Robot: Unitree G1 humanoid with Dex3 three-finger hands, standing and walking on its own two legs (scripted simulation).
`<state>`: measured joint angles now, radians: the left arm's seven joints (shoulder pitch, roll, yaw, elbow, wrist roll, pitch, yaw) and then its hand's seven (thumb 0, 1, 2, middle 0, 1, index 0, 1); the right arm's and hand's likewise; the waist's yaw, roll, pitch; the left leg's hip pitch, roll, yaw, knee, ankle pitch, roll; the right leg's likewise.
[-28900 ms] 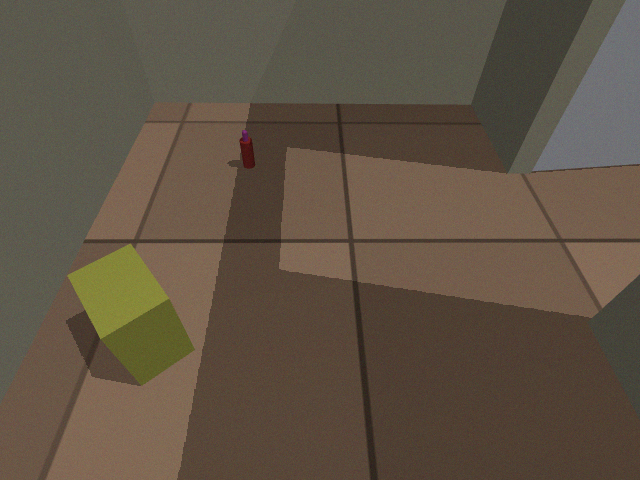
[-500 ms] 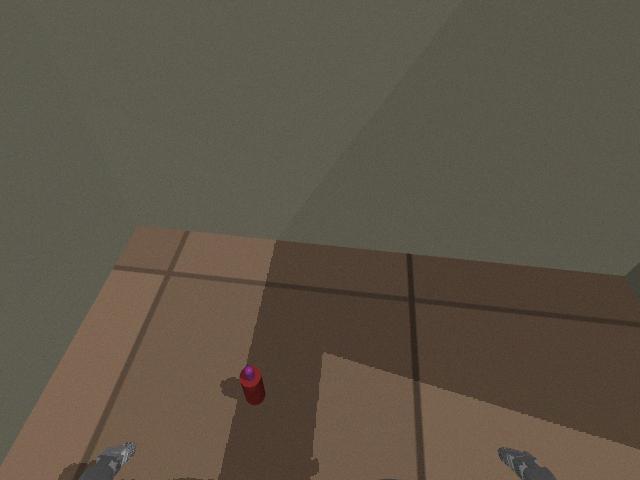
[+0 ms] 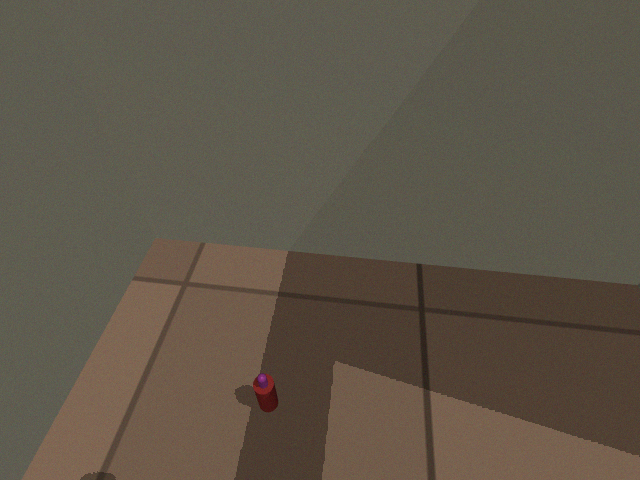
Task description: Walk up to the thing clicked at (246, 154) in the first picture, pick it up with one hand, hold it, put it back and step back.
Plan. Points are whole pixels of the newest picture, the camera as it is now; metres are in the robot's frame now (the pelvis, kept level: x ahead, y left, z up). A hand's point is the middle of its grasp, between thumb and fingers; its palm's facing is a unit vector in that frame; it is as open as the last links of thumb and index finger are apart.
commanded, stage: stand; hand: left
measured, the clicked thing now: (265, 390) +0.47 +0.17 -0.67
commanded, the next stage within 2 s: step back in 1.38 s
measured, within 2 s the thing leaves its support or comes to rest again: neither
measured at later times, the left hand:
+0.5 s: hand out of the picture +0.07 +0.24 -0.15, palm faces -0.02 -0.94 -0.34, open 7.4 cm
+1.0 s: hand out of the picture +0.10 +0.24 -0.15, palm faces -0.02 -0.94 -0.34, open 7.4 cm
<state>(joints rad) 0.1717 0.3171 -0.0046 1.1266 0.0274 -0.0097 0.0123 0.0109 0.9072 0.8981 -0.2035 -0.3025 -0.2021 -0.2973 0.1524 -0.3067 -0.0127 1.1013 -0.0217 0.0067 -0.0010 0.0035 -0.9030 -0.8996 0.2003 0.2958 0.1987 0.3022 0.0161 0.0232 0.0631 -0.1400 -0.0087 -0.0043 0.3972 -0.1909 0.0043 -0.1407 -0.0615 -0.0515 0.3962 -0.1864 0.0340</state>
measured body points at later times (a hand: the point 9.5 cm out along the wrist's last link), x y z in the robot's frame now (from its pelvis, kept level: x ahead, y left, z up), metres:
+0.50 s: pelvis +0.01 -0.01 +0.00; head +0.02 -0.02 +0.45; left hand +0.07 +0.29 -0.13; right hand +0.07 -0.30 -0.14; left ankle +0.02 +0.12 -0.74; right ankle +0.02 -0.14 -0.74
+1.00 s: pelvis +0.02 -0.01 +0.00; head +0.03 -0.02 +0.45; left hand +0.10 +0.28 -0.13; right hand +0.09 -0.31 -0.14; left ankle +0.02 +0.12 -0.74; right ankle +0.02 -0.14 -0.74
